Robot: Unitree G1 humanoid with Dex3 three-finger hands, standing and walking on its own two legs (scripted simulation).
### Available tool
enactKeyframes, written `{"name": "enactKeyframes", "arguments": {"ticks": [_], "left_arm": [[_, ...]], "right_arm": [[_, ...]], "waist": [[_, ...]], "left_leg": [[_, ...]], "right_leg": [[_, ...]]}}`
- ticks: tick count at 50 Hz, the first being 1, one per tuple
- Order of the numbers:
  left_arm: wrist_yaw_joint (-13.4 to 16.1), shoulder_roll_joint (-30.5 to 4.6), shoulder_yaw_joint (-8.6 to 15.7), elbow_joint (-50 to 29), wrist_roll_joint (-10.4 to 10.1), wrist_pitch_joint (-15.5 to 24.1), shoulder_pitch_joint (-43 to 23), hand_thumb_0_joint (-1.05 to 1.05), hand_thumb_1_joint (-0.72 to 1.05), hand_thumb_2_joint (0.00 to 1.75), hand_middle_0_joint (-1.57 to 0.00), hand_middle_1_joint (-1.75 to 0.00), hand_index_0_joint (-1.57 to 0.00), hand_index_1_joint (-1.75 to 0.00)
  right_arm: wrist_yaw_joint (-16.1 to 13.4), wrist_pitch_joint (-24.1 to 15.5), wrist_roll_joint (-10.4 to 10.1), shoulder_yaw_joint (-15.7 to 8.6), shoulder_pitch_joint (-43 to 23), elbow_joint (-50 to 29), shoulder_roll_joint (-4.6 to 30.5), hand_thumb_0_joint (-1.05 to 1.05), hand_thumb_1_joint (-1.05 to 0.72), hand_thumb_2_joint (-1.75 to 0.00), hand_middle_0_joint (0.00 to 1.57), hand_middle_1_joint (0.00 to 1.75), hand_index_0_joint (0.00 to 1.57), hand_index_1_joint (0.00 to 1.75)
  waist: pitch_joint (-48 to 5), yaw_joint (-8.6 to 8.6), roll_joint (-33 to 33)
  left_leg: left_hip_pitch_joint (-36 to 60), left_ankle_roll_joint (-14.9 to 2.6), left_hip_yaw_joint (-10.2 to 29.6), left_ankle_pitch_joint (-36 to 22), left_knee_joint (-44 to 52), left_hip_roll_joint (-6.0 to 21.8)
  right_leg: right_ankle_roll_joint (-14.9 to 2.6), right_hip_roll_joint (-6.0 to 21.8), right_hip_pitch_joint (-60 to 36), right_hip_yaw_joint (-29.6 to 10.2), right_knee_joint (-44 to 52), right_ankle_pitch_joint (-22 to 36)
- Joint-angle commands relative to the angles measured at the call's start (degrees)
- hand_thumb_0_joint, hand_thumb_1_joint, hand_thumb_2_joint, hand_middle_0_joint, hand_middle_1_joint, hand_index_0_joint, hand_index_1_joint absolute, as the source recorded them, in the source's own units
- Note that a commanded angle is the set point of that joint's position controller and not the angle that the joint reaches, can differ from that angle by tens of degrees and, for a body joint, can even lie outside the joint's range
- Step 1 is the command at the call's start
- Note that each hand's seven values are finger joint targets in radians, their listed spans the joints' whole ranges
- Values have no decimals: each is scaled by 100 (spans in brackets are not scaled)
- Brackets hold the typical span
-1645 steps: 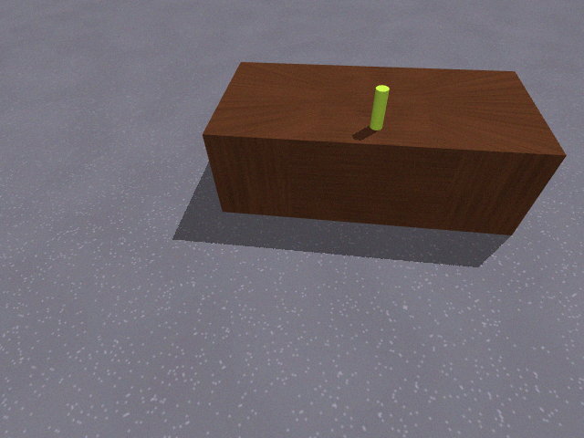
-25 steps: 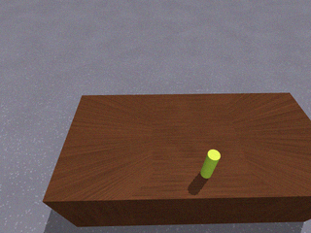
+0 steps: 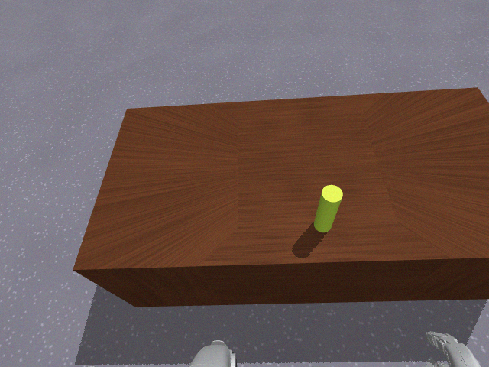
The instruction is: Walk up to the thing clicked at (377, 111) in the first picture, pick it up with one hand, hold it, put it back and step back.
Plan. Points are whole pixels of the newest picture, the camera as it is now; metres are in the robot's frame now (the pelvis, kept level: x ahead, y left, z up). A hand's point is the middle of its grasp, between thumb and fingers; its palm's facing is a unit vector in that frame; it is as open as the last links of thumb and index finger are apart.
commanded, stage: step back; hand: right
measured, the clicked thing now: (327, 210) +0.50 -0.16 -0.22
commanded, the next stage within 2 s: none
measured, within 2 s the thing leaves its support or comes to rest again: neither
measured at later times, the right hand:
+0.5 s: hand out of the picture +0.02 -0.24 -0.14, palm faces -0.15 +0.90 -0.40, open 7.4 cm
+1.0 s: hand out of the picture -0.14 -0.26 -0.15, palm faces +0.02 +0.94 -0.34, open 7.4 cm
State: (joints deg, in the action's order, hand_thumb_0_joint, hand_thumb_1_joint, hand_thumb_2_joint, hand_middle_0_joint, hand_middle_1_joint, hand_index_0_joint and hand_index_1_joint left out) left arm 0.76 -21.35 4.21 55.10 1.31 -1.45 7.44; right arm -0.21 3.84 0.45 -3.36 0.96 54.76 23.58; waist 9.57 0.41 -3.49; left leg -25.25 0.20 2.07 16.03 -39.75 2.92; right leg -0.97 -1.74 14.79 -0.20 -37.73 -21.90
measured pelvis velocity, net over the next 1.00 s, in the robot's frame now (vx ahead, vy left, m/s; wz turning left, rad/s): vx -0.25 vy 0.01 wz -0.04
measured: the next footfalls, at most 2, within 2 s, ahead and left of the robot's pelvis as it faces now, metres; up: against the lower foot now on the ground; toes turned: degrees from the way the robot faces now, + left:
left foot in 0.42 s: -0.07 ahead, +0.13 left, +0.00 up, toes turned +4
right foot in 0.84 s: -0.21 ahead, -0.11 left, +0.00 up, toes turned +0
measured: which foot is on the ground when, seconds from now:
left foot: up 0.00-0.40, down 0.42-0.88, up 0.90-1.00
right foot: down 0.00-0.44, up 0.46-0.82, down 0.84-1.00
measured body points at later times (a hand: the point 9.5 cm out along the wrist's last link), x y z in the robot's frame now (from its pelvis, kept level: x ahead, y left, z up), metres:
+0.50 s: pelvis -0.10 +0.02 +0.00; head -0.04 +0.04 +0.44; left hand -0.02 +0.35 -0.12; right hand +0.03 -0.28 -0.11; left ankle -0.11 +0.13 -0.72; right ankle -0.05 -0.11 -0.69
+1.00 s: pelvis -0.25 +0.01 +0.01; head -0.20 -0.01 +0.46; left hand -0.18 +0.33 -0.09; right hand -0.15 -0.30 -0.12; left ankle -0.21 +0.15 -0.65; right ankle -0.25 -0.11 -0.72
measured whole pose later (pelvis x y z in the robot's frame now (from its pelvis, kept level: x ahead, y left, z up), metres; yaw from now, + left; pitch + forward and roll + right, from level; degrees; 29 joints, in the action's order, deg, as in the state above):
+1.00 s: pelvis -0.25 +0.01 +0.01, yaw -2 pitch -2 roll +1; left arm 0.7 -19.8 3.9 49.1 2.7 -1.8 14.4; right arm -0.2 4.5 -0.3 -3.6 7.8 49.9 22.8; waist 8.2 1.6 -2.2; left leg -30.4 0.4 6.9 26.4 -64.2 -5.9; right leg -0.5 0.4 15.2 -3.3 -36.6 -19.3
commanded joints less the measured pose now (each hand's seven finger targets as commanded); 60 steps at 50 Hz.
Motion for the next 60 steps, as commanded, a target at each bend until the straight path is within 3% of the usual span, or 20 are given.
{"name": "enactKeyframes", "arguments": {"ticks": [1, 4, 10, 17, 20, 22, 23, 26, 27, 36, 40, 42, 43, 44, 45, 48, 53, 58, 59, 60], "left_arm": [[82, -2027, 445, -705, 136, 168, -74, 0, 90, 90, -20, -30, -20, -30], [96, -1424, 364, -897, 95, 175, -673, 0, 90, 90, -20, -30, -20, -30], [228, -1204, 343, -950, 23, 141, 518, 0, 90, 90, -20, -30, -20, -30], [204, -1469, 429, -1317, -4, 102, 290, 0, 90, 90, -20, -30, -20, -30], [143, -1487, 357, -1425, -57, 41, -77, 0, 90, 90, -20, -30, -20, -30], [163, -1033, 253, -1503, -119, 9, -10, 0, 90, 90, -20, -30, -20, -30], [237, -1224, 363, -1392, -26, -16, -293, 0, 90, 90, -20, -30, -20, -30], [224, -1076, 342, -1055, -131, -57, 288, 0, 90, 90, -20, -30, -20, -30], [209, -1117, 358, -988, -115, -39, 587, 0, 90, 90, -20, -30, -20, -30], [100, -1037, 295, -1117, -58, 49, 575, 0, 90, 90, -20, -30, -20, -30], [48, -1092, 311, -794, -26, 108, 1158, 0, 90, 90, -20, -30, -20, -30], [41, -1133, 352, -621, 43, 161, 1587, 0, 90, 90, -20, -30, -20, -30], [44, -1442, 447, -710, 144, 184, 1472, 0, 90, 90, -20, -30, -20, -30], [21, -2086, 585, -924, 130, 144, 1051, 0, 90, 90, -20, -30, -20, -30], [64, -2277, 611, -1196, 195, 185, 510, 0, 90, 90, -20, -30, -20, -30], [150, -1540, 451, -1419, 123, 201, -370, 0, 90, 90, -20, -30, -20, -30], [192, -1360, 420, -1372, 141, 108, 314, 0, 90, 90, -20, -30, -20, -30], [133, -1433, 337, -1470, -25, -58, -20, 0, 90, 90, -20, -30, -20, -30], [113, -1224, 260, -1519, -37, -85, 146, 0, 90, 90, -20, -30, -20, -30], [94, -995, 191, -1527, -87, -96, 204, 0, 90, 90, -20, -30, -20, -30]], "right_arm": [[-149, 9, -46, -237, 167, -487, 972, 0, -90, -90, 20, 30, 20, 30], [-147, -54, -134, -220, 813, -341, 1031, 0, -90, -90, 20, 30, 20, 30], [-179, -139, 14, -71, 377, -652, 904, 0, -90, -90, 20, 30, 20, 30], [-77, -157, 44, -181, 920, -657, 929, 0, -90, -90, 20, 30, 20, 30], [-21, -196, 114, -250, 1424, -487, 920, 0, -90, -90, 20, 30, 20, 30], [39, -186, 175, -405, 911, -753, 1688, 0, -90, -90, 20, 30, 20, 30], [47, -204, 170, -468, 943, -789, 1896, 0, -90, -90, 20, 30, 20, 30], [-64, -223, 213, -262, 126, -926, 1227, 0, -90, -90, 20, 30, 20, 30], [-89, -238, 166, -269, 95, -1002, 1195, 0, -90, -90, 20, 30, 20, 30], [-102, -234, 112, -350, 649, -1098, 1204, 0, -90, -90, 20, 30, 20, 30], [-60, -142, 102, -385, 436, -1175, 1306, 0, -90, -90, 20, 30, 20, 30], [-31, -91, 34, -350, 349, -1179, 1226, 0, -90, -90, 20, 30, 20, 30], [-1, -90, -11, -279, 354, -1222, 969, 0, -90, -90, 20, 30, 20, 30], [-35, -89, -52, -264, -90, -1325, 766, 0, -90, -90, 20, 30, 20, 30], [-91, -50, -6, -338, -29, -1277, 981, 0, -90, -90, 20, 30, 20, 30], [-102, -109, -140, -324, 837, -909, 983, 0, -90, -90, 20, 30, 20, 30], [-137, -177, -8, -197, 788, -1004, 835, 0, -90, -90, 20, 30, 20, 30], [-107, -280, 91, -288, 1541, -674, 858, 0, -90, -90, 20, 30, 20, 30], [-115, -311, 154, -356, 1413, -724, 1071, 0, -90, -90, 20, 30, 20, 30], [-90, -306, 210, -465, 1215, -834, 1638, 0, -90, -90, 20, 30, 20, 30]], "waist": [[-844, 62, 1492], [-1040, -345, 1128], [-1247, 402, 1174], [-1646, 165, 1358], [-1589, -226, 1102], [-1269, -177, -1287], [-1229, -457, -1132], [-796, 119, -339], [-826, 225, -541], [-1265, -239, -598], [-1497, -56, -603], [-1574, 188, -427], [-1264, 163, 535], [-774, 416, 2150], [-398, 347, 2037], [-616, -296, 1032], [-928, 230, 1379], [-1385, -78, 1243], [-1377, 13, 747], [-1285, 24, -546]], "left_leg": [[-216, -185, 1062, 1936, -2963, -853], [-536, -34, 916, 1055, -3315, -1035], [-1011, 81, 696, 1339, -2114, -795], [215, -67, 37, 1200, -461, -451], [1434, -242, -173, -317, 1059, -352], [1526, -1300, 2375, -1697, 1985, 1608], [909, -1807, 2786, -2049, 2070, 1979], [947, -1205, 1323, -2230, 1822, 1173], [1132, -1306, 1223, -2277, 1698, 1195], [2116, -1583, 987, -2221, 1397, 1382], [1521, -1215, 837, -1019, 1302, 1169], [888, -833, 656, -564, 921, 992], [-42, -450, 356, 214, 260, 504], [-455, -48, -110, 1503, -1256, -712], [-306, 48, 806, 1836, -2521, -582], [-160, 12, 900, 1089, -3253, -995], [-464, 125, 399, 1428, -1559, -652], [1090, -62, -382, -304, 1559, -521], [1445, -251, 530, -878, 1658, 14], [1690, -903, 2300, -1499, 1857, 1292]], "right_leg": [[-1557, 2508, 541, -2886, 1956, 2970], [-926, 1486, -350, -1168, 1285, 3649], [-1163, 1746, -1982, -1248, 750, 4671], [-1136, 1864, -1377, -1181, 634, 4173], [-683, 1557, -188, -851, 239, 2920], [-36, -299, 1367, 139, -1469, -1049], [12, -446, 1112, -713, -2732, -1942], [-53, -533, 1593, -1105, -3806, -915], [-13, -456, 1637, -1031, -3909, -736], [357, -25, 1019, -488, -1724, -821], [151, 81, -57, 4, 176, -69], [-43, 156, -757, -23, 1268, 685], [-340, 849, -777, -1380, 1564, 176], [-1251, 2104, 333, -3066, 2249, 204], [-1739, 2738, 1126, -3599, 2357, 610], [-1075, 1608, 695, -1340, 1376, 2550], [-1022, 1538, -919, -1164, 927, 2996], [-705, 1364, -636, -958, -59, 2985], [-431, 1040, 31, -871, -358, 2165], [-75, 53, 1229, -346, -1288, 278]]}}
